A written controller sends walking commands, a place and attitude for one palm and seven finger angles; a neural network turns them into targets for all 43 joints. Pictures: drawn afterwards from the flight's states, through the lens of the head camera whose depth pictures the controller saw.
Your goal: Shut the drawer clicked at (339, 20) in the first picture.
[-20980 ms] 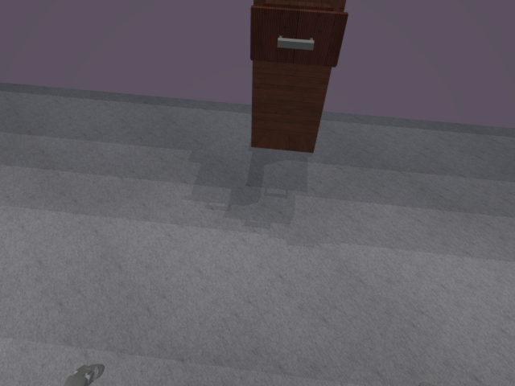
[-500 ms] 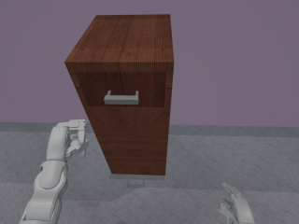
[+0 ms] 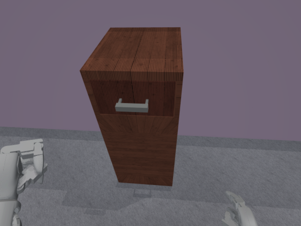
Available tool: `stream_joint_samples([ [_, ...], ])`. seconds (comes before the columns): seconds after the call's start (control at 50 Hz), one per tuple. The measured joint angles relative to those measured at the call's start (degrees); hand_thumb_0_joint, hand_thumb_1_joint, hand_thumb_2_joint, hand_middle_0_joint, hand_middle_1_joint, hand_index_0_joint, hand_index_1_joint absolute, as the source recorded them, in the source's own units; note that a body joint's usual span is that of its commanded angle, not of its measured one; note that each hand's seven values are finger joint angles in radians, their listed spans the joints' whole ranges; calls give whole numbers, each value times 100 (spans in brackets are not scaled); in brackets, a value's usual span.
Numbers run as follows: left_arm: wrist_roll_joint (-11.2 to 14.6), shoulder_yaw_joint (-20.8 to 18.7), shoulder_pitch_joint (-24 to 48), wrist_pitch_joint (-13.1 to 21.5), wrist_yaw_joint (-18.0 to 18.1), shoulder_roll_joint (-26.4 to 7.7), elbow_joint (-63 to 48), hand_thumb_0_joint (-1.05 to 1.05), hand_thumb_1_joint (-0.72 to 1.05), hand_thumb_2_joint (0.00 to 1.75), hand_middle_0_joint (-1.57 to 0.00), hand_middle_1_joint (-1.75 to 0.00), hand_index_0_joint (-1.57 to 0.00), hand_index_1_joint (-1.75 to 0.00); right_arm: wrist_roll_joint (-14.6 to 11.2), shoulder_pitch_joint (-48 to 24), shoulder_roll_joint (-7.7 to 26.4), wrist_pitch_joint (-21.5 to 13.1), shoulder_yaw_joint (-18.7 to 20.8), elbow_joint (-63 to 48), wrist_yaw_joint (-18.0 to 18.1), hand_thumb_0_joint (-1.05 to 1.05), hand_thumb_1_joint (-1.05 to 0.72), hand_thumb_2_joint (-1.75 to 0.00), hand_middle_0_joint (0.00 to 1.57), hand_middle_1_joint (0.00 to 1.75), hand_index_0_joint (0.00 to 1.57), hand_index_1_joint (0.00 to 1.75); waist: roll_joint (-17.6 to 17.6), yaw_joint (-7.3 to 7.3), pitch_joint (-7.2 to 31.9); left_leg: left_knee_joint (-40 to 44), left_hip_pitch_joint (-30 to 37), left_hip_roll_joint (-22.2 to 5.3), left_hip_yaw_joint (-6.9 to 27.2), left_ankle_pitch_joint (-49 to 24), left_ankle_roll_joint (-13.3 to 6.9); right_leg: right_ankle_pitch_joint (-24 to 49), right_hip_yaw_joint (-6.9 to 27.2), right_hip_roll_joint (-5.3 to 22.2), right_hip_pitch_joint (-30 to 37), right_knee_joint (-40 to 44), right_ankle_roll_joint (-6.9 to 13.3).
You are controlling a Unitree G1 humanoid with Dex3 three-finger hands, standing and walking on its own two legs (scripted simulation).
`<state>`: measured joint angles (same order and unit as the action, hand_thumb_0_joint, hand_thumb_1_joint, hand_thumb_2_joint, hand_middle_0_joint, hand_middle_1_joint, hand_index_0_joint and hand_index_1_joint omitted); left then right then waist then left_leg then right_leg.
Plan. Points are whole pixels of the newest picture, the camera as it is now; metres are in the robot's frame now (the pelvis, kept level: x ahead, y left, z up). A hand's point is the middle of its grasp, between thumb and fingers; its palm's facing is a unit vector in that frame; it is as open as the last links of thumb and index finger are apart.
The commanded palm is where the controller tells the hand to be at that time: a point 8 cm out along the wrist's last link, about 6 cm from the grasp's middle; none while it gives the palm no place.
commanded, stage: draw the hand back to the body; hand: left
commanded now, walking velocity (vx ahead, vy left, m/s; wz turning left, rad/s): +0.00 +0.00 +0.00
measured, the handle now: (132, 104) +0.55 +0.15 +0.00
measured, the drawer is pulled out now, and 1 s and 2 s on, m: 0.00 0.00 0.00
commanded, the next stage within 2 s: step back with the hand held close in 0.16 s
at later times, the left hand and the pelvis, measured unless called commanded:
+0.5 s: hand (46, 163) +0.18 +0.24 +0.16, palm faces +0.35 -0.81 -0.47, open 3.2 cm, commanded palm +0.11 +0.28 +0.17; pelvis -0.02 +0.00 +0.00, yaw -1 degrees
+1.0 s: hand (21, 203) +0.11 +0.25 +0.15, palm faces +0.37 -0.81 -0.45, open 3.2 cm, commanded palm +0.05 +0.29 +0.17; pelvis -0.08 +0.01 -0.01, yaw +0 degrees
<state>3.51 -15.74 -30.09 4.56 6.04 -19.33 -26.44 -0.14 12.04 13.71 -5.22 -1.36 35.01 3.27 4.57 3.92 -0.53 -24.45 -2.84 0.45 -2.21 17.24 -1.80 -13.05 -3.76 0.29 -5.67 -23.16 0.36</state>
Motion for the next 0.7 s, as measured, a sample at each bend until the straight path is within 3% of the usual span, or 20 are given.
stream_joint_samples([
  [0.08,-20,-111,-111,78,42,4,-145,2,89,90,-141,-160,-140,-160,4,-22,15,-91,28,27,30,1,-90,-90,20,30,20,30,25,41,-17,-36,-7,9,27,2,-5,-4,-26,12,12,-20,-3],
  [0.3,-60,60,54,14,80,122,1,2,89,90,-141,-160,-140,-160,48,-29,-78,-209,-42,106,84,1,-90,-90,21,30,20,30,-70,37,-90,-42,-40,-10,33,-37,21,23,-33,-6,-30,-42,31],
  [0.42,-77,-462,50,444,85,-97,-105,2,89,90,-141,-160,-140,-160,84,-143,-60,39,-12,-46,49,1,-90,-90,21,30,20,30,-76,-187,-71,-101,-419,-59,12,-85,11,192,-16,-58,-326,105,25],
  [0.54,-104,-291,-326,511,20,-69,-145,1,89,90,-140,-160,-140,-160,72,-255,52,325,192,-153,41,1,-90,-90,21,30,20,30,-109,-402,-179,-46,-791,41,-86,-241,-65,322,81,41,-769,49,-53],
  [0.6,-99,-266,-592,493,4,-195,-315,1,89,90,-140,-160,-140,-160,37,-205,49,443,272,-205,67,1,-90,-90,20,30,20,30,-192,-435,-185,-128,-948,84,-104,-250,-94,307,100,90,-950,-84,-81],
  [0.7,-101,-477,-763,542,65,-424,-632,2,89,90,-140,-160,-140,-160,20,-111,-6,491,302,-276,134,1,-91,-90,20,30,20,30,-353,-366,-167,-303,-1113,142,-113,-246,-132,271,111,158,-1139,-324,-111],
])
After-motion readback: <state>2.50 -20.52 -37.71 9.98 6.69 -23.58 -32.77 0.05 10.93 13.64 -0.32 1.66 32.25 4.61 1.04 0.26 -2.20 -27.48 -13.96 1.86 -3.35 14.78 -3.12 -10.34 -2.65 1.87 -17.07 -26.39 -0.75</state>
